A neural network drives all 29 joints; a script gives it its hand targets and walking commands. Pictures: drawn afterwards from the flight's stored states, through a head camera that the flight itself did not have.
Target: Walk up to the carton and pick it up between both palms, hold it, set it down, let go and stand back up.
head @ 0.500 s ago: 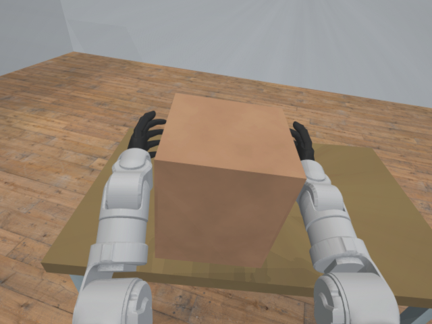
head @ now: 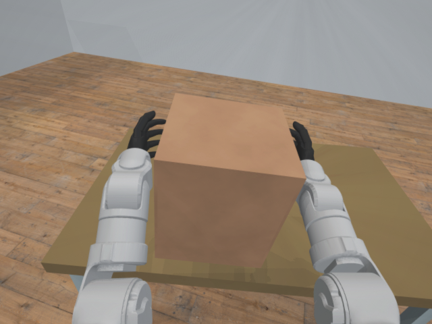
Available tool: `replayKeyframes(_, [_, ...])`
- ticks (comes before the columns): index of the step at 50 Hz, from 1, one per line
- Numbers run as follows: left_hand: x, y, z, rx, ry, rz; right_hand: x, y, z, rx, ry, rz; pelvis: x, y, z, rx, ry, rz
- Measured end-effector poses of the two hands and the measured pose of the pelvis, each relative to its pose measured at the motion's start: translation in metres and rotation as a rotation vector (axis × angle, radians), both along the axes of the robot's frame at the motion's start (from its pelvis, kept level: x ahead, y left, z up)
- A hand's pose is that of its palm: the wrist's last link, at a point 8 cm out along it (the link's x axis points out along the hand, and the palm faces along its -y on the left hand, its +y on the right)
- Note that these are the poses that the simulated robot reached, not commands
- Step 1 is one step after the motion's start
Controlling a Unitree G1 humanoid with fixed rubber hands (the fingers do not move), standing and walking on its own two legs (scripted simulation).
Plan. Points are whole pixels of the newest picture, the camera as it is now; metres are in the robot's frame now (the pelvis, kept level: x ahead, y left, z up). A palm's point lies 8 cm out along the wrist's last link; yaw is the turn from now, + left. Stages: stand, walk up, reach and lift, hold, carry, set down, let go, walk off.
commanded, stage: hold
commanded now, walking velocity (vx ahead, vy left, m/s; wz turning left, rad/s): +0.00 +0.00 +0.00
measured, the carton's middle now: (219, 182) +0.36 +0.01 +0.14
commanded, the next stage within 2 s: none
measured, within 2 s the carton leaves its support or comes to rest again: neither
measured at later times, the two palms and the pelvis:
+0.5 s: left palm (139, 152) +0.36 +0.16 +0.20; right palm (301, 162) +0.37 -0.14 +0.19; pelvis +0.00 +0.00 +0.00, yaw +0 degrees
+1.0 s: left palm (139, 152) +0.35 +0.16 +0.20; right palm (301, 162) +0.37 -0.14 +0.19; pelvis +0.00 +0.00 +0.00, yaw +0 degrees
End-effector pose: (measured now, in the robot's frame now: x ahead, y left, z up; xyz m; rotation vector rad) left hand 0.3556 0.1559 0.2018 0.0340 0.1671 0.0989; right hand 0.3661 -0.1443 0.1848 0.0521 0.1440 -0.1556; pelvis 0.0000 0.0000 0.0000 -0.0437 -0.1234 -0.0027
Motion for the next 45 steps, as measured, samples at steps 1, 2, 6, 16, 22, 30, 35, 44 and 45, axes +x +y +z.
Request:
replayKeyframes(1, [0.0,0.0,0.0,0.0,0.0,0.0,0.0,0.0,0.0,0.0,0.0,0.0,0.0,0.0,0.0,0.0,0.0,0.0])
replayKeyframes(2, [-0.0001,0.0,0.0,0.0,0.0,0.0,-0.0001,0.0,0.0,0.0,0.0,0.0,0.0,0.0,0.0,0.0,0.0,0.0])
replayKeyframes(6, [-0.0001,0.0,0.0,0.0,0.0,0.0,-0.0001,0.0001,0.0,0.0,0.0,0.0,-0.0001,0.0,0.0,0.0,0.0,0.0])
replayKeyframes(16, [0.0001,0.0001,-0.0001,0.0,0.0,0.0,0.0001,0.0001,-0.0001,0.0,0.0,0.0,0.0,0.0,0.0,0.0,0.0,0.0])
replayKeyframes(22, [-0.0003,0.0004,0.0003,0.001,-0.001,0.0,-0.0001,0.0004,0.0004,-0.001,-0.001,0.0,-0.0001,0.0,0.0,0.0,-0.001,0.0])
replayKeyframes(30, [-0.0004,0.0005,0.0004,0.001,-0.001,0.0,-0.0003,0.0005,0.0005,0.0,-0.001,0.0,-0.0002,0.0,0.0,0.0,-0.001,0.001])
replayKeyframes(35, [-0.0005,0.0005,0.0004,0.001,-0.001,0.0,-0.0003,0.0005,0.0005,0.0,-0.001,0.0,-0.0002,0.0,0.0,0.0,-0.001,0.001])
replayKeyframes(44, [-0.0008,0.0007,0.0008,0.001,-0.002,0.0,-0.0006,0.0007,0.0009,0.0,-0.003,0.0,-0.0003,0.0,0.0,0.0,-0.002,0.001])
replayKeyframes(45, [-0.0009,0.0007,0.0009,0.001,-0.003,0.0,-0.0007,0.0007,0.001,0.001,-0.003,0.0,-0.0004,0.0,0.0,0.0,-0.003,0.001])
